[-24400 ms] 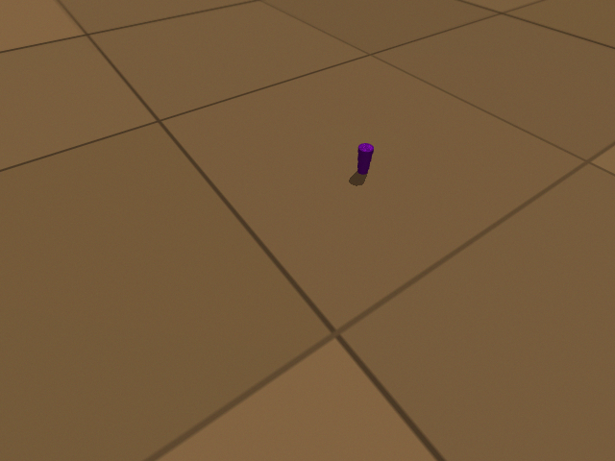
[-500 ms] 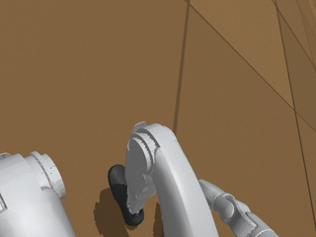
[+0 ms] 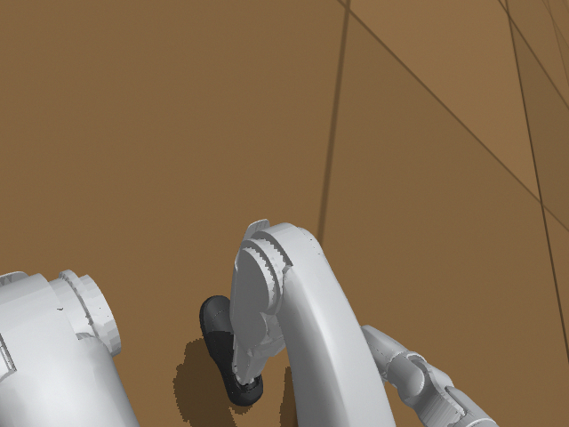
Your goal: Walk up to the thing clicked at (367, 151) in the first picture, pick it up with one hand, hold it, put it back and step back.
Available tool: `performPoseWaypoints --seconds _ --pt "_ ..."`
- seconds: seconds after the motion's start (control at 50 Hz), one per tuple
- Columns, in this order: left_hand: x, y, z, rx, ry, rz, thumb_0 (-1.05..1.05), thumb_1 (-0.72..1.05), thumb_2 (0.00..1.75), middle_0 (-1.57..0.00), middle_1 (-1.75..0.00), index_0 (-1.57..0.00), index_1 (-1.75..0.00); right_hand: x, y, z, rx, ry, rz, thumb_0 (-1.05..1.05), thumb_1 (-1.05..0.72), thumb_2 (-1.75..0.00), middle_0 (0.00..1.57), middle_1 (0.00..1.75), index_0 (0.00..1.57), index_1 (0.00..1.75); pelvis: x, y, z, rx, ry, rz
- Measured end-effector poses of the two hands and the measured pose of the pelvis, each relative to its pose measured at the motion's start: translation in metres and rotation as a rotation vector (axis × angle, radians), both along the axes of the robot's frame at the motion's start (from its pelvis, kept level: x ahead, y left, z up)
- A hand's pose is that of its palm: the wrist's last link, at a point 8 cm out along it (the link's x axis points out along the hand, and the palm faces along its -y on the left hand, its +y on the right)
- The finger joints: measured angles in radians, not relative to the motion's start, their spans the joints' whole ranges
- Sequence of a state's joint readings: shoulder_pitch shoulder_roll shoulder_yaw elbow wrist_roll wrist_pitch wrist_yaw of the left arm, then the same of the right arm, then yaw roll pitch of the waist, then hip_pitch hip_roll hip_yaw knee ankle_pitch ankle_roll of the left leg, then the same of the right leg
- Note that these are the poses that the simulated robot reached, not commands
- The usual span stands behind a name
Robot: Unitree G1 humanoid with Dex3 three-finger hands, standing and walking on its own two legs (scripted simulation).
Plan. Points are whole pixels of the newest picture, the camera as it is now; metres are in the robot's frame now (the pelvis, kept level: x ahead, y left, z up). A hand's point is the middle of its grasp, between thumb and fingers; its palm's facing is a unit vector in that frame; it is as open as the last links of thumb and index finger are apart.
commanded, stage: withdraw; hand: left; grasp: from the side
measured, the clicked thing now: out of the picture +0.45 +0.31 -0.21
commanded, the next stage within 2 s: rise in 0.04 s
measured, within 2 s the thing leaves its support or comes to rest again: rests again in 0.30 s
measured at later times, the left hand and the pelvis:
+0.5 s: hand out of the picture +0.37 +0.41 -0.02, palm faces +0.39 -0.84 -0.38, open 17.4 cm; pelvis +0.01 -0.01 +0.05, yaw +7 degrees
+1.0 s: hand out of the picture +0.26 +0.30 +0.17, palm faces +0.34 -0.84 -0.43, open 17.4 cm; pelvis +0.05 -0.03 +0.27, yaw +15 degrees
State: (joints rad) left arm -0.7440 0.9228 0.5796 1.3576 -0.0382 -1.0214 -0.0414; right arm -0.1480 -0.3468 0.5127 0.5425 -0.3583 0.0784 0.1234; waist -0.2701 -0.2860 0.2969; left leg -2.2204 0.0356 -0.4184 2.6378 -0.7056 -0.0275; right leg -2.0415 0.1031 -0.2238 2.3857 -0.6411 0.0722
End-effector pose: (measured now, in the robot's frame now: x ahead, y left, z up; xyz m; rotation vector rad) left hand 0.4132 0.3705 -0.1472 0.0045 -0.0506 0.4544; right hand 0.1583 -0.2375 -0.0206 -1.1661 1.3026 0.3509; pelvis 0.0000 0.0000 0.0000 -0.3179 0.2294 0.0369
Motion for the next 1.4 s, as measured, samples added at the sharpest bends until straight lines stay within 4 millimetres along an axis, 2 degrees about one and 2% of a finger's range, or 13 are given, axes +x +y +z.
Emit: performPoseWaypoints --seconds 0.12,0.18,0.32,0.48,0.54,0.62,0.7,0.8,1.0,1.2,1.3,1.4 --pt "-0.008 0.033 0.04 0.056 -0.007 -0.021 -0.02 -0.49 0.07 -0.08 -0.06 -0.09 -0.05 0.0 -0.004 -0.003 0.043 -0.041 -0.08 -0.01 -0.9 -0.9 0.21 0.3 0.2 0.3 0.002 -0.001 0.004 0.017 0.044 0.011" --pt "-0.015 0.039 0.055 0.058 0.026 -0.06 -0.02 -0.51 0.06 -0.07 -0.05 -0.07 -0.04 0.004 -0.006 -0.005 0.077 -0.064 -0.114 -0.01 -0.9 -0.9 0.21 0.3 0.2 0.3 0.003 -0.002 0.007 0.027 0.069 0.02" --pt "-0.039 0.047 0.076 0.118 0.254 -0.092 -0.02 -0.53 0.06 -0.07 -0.05 -0.06 -0.05 0.011 -0.004 -0.011 0.172 -0.128 -0.275 -0.01 -0.91 -0.9 0.21 0.3 0.2 0.3 0.003 -0.005 0.02 0.06 0.139 0.042" --pt "-0.078 0.076 0.144 0.223 0.408 0.024 -0.02 -0.53 0.07 -0.07 -0.06 -0.06 -0.06 0.016 0.002 -0.011 0.287 -0.154 -0.419 0.0 -0.91 -0.9 0.21 0.3 0.2 0.3 0.005 -0.01 0.048 0.098 0.238 0.075" --pt "-0.097 0.074 0.17 0.251 0.476 0.041 -0.02 -0.53 0.07 -0.06 -0.06 -0.06 -0.06 0.02 0.004 -0.008 0.333 -0.158 -0.472 0.0 -0.9 -0.9 0.21 0.3 0.2 0.3 0.006 -0.011 0.063 0.116 0.277 0.086" --pt "-0.125 0.054 0.196 0.258 0.583 0.032 -0.02 -0.53 0.06 -0.06 -0.06 -0.06 -0.06 0.031 0.008 0.005 0.389 -0.168 -0.519 0.0 -0.9 -0.9 0.21 0.3 0.2 0.3 0.007 -0.013 0.093 0.14 0.319 0.097" --pt "-0.149 0.028 0.223 0.233 0.675 0.023 -0.02 -0.53 0.07 -0.06 -0.06 -0.06 -0.06 0.048 0.011 0.033 0.431 -0.206 -0.532 0.0 -0.9 -0.9 0.21 0.3 0.2 0.3 0.01 -0.017 0.128 0.162 0.342 0.109" --pt "-0.17 0.001 0.266 0.197 0.742 0.038 -0.02 -0.52 0.07 -0.06 -0.06 -0.06 -0.06 0.075 0.013 0.083 0.472 -0.283 -0.522 0.0 -0.9 -0.9 0.21 0.3 0.2 0.3 0.02 -0.024 0.177 0.184 0.345 0.128" --pt "-0.184 -0.035 0.357 0.106 0.816 0.086 -0.02 -0.54 0.06 -0.06 -0.05 -0.06 -0.06 0.123 0.011 0.191 0.531 -0.46 -0.491 0.0 -0.9 -0.9 0.2 0.3 0.2 0.3 0.049 -0.028 0.269 0.22 0.287 0.164" --pt "-0.202 -0.071 0.432 -0.001 0.882 0.092 -0.01 -0.57 0.04 -0.06 -0.05 -0.05 -0.05 0.135 0.019 0.284 0.56 -0.561 -0.499 0.0 -0.9 -0.9 0.2 0.3 0.2 0.3 0.076 -0.019 0.348 0.245 0.176 0.202" --pt "-0.211 -0.081 0.473 -0.022 0.877 0.097 -0.01 -0.57 0.03 -0.06 -0.05 -0.05 -0.05 0.136 0.03 0.321 0.576 -0.604 -0.501 0.0 -0.9 -0.9 0.2 0.3 0.2 0.3 0.088 -0.011 0.38 0.257 0.11 0.222" --pt "-0.22 -0.091 0.512 -0.031 0.854 0.089 -0.01 -0.57 0.03 -0.05 -0.05 -0.05 -0.05 0.14 0.043 0.35 0.614 -0.665 -0.5 0.0 -0.9 -0.9 0.2 0.3 0.2 0.3 0.097 -0.002 0.404 0.267 0.05 0.233"
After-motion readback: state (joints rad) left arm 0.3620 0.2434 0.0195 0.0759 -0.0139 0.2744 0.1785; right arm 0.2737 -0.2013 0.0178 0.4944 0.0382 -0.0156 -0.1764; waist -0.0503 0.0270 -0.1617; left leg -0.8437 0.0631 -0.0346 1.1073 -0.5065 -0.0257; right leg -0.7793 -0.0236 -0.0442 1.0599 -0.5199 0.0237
